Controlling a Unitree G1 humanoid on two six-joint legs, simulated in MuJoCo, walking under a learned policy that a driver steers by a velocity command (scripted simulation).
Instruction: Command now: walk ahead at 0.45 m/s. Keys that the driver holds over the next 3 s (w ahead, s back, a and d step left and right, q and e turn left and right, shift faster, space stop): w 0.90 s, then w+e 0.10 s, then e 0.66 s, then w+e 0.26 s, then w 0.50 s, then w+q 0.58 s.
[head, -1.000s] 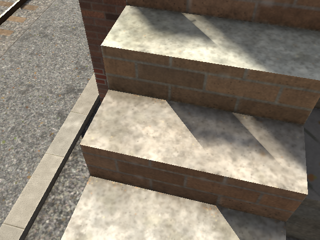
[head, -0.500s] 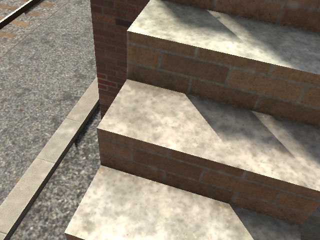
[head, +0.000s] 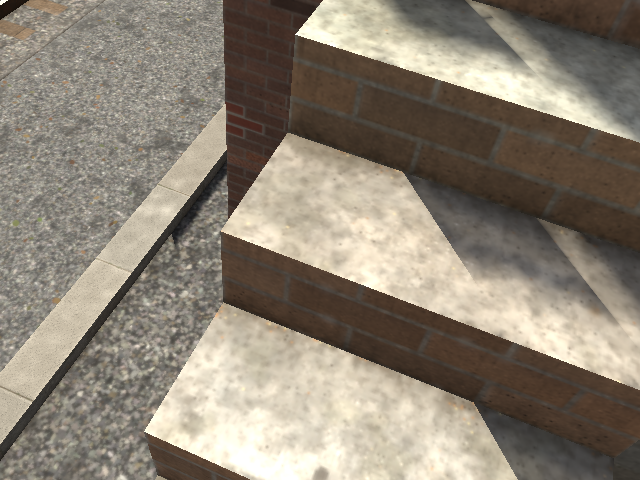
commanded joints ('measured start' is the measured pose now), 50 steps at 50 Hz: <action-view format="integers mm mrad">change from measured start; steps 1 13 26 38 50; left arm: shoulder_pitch -61 -38 -107 157 41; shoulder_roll -16 -2 81 237 133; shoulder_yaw -7 -19 -24 13 32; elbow -87 -146 -171 -155 123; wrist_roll -1 -7 50 56 12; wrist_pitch -22 -28 -48 -28 -103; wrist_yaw -19 11 41 48 -4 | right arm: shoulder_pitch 123 125 107 -15 -109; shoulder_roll -131 -106 -67 -161 -35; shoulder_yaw -21 -17 -46 -71 -29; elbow -17 -56 -123 -13 -326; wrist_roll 0 -21 -71 -55 -39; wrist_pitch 7 -22 -19 -90 -69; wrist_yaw -24 0 74 46 115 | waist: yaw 15 -36 -162 158 -217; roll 65 76 -138 -334 -59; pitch -21 -46 -55 -64 -14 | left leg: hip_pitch -91 34 -149 -414 -809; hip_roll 59 35 -126 -186 -120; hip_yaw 51 40 -178 -159 -303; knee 56 30 352 786 1275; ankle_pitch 792 793 163 273 -1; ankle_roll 68 82 128 5 34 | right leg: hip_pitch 82 13 101 545 82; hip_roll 2 27 -101 -200 -253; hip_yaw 96 197 494 605 460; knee -207 -257 -615 -717 -837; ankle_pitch -54 -42 446 607 120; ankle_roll -86 -83 -162 -171 -143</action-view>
